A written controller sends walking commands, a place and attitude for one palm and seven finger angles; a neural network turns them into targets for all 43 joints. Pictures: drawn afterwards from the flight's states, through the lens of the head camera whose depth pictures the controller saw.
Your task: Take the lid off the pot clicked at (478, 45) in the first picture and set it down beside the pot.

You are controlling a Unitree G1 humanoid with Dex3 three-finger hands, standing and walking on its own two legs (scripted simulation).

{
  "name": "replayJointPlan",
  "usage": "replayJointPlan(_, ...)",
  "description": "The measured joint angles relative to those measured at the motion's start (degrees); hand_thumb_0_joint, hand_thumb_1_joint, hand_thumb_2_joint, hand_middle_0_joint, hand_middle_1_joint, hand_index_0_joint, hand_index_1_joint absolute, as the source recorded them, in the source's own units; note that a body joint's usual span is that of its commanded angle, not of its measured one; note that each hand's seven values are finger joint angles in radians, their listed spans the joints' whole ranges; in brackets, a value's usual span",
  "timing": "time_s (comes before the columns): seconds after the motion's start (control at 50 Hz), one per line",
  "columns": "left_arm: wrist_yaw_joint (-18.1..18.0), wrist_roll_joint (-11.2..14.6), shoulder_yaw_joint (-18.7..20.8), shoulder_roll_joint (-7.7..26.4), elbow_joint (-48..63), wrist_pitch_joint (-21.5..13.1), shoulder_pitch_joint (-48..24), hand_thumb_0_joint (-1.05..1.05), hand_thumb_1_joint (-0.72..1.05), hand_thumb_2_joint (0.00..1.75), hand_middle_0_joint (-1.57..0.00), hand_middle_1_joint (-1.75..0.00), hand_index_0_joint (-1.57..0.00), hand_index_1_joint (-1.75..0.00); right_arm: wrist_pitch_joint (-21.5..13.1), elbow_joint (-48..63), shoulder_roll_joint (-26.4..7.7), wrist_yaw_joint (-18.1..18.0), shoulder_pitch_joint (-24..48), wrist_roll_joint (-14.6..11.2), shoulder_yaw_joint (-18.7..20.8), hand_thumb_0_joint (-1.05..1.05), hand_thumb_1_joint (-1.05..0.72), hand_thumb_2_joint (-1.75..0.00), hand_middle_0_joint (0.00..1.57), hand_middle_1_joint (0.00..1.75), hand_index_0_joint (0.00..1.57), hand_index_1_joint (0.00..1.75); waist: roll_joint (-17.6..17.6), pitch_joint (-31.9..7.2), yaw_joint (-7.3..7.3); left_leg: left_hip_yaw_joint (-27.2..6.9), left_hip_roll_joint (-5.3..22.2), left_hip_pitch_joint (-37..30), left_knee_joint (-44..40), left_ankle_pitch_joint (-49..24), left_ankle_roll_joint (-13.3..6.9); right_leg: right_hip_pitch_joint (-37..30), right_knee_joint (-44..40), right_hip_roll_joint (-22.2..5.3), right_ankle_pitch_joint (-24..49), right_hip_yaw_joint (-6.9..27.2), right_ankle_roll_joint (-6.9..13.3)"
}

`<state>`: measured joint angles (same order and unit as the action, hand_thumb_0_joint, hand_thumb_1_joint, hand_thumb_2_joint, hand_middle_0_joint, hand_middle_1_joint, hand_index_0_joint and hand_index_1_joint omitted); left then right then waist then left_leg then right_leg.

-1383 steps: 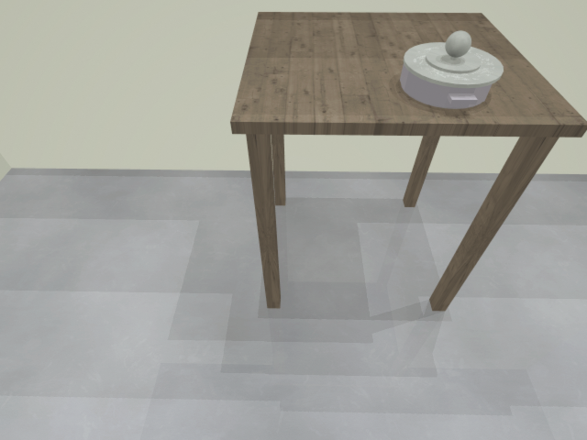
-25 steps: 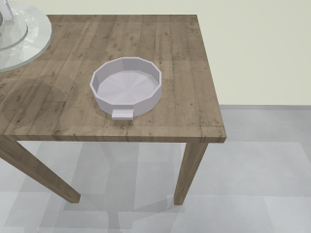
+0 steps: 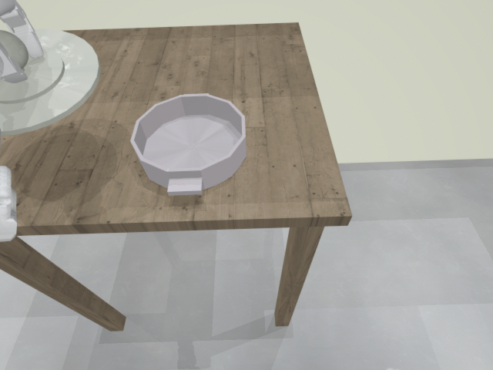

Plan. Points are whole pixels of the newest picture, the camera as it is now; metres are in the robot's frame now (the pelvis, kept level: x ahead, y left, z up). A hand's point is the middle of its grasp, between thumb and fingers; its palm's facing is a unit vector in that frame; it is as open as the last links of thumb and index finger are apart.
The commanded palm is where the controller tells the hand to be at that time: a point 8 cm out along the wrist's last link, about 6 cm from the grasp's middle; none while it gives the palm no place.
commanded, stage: lower the lid onto the table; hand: left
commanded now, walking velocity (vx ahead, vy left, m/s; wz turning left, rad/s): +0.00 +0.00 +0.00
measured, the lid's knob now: (4, 51) +0.49 +0.30 +0.27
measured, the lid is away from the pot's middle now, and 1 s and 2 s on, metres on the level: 0.22 0.22 0.22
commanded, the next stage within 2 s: none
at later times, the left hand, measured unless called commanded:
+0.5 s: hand (16, 86) +0.45 +0.29 +0.24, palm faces -0.28 -0.11 -0.95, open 7.3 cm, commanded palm +0.45 +0.29 +0.32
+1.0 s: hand (34, 102) +0.47 +0.30 +0.21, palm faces -0.33 -0.14 -0.93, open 7.3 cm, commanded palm +0.46 +0.30 +0.28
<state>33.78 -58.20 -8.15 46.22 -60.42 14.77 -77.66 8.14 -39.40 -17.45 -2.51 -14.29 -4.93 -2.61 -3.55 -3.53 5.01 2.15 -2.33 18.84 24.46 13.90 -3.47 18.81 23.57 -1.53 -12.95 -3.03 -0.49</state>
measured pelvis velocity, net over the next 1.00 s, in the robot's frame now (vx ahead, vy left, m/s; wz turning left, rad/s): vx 0.00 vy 0.00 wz -0.01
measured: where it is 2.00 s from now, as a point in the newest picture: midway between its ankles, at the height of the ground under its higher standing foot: outside the picture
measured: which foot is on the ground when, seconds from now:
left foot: down 0.00-1.00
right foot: down 0.00-1.00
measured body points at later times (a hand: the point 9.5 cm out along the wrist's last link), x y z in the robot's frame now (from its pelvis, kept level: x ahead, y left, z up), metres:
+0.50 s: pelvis -0.01 +0.00 +0.00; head +0.04 -0.01 +0.45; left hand +0.46 +0.29 +0.30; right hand +0.08 -0.27 -0.13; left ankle -0.03 +0.08 -0.74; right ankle -0.02 -0.13 -0.74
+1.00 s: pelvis +0.00 +0.00 +0.00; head +0.05 -0.01 +0.44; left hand +0.48 +0.30 +0.26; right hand +0.05 -0.28 -0.13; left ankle -0.03 +0.08 -0.74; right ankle -0.02 -0.13 -0.74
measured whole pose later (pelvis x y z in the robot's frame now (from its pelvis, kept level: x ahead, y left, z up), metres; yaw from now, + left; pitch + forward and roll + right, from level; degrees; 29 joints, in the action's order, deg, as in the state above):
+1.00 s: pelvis +0.00 +0.00 +0.00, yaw +0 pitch +9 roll -1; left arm 30.8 -57.0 -6.2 46.5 -63.3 6.7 -70.4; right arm 9.6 -40.0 -17.6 -3.5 -15.6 -5.4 -1.5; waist -2.5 -3.1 6.3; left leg 2.2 -1.6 21.5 27.3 15.3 -3.5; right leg 20.8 24.7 -0.8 -13.3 -2.8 -0.4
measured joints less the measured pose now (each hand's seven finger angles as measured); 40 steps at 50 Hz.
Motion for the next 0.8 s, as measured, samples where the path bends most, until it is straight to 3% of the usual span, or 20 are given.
replayJointPlan(0.24,-0.5,0.6,-1.0,0.3,-0.1,-1.4,2.2,0.01,0.22,0.79,-0.68,-0.97,-0.7,-0.99,-0.1,-0.1,-0.2,-0.8,0.5,-0.4,0.3,0.01,-0.9,-0.9,0.2,0.3,0.2,0.3,0.7,0.7,-0.18,-0.6,0.2,0.4,0.9,0.1,0.2,-0.1,0.4,0.2,0.0,-0.6,0.3)
replayJointPlan(0.46,-1.1,1.5,-3.2,-1.6,-0.8,-2.9,2.6,0.02,0.22,0.79,-0.67,-0.98,-0.7,-0.99,-0.4,-0.8,0.2,-0.7,0.7,-0.4,0.3,0.01,-0.9,-0.9,0.2,0.3,0.2,0.3,0.8,0.8,-0.32,-1.2,0.0,0.7,1.3,0.0,0.2,-0.1,0.4,0.0,0.1,-1.2,0.3)
replayJointPlan(0.8,-2.6,0.7,0.7,-0.7,-5.1,-7.0,3.5,0.01,0.22,0.79,-0.67,-0.97,-0.7,-0.99,0.5,-0.9,0.3,-1.2,-0.7,-0.3,0.5,0.01,-0.9,-0.9,0.2,0.3,0.2,0.3,0.9,0.7,1.33,0.0,0.5,2.1,2.0,0.6,0.1,1.7,0.9,0.5,0.0,0.1,0.2)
